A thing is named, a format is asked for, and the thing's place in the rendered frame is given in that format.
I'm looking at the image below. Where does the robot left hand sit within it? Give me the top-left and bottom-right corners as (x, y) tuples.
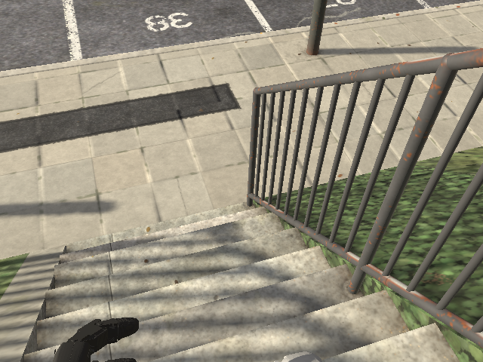
(53, 318), (139, 362)

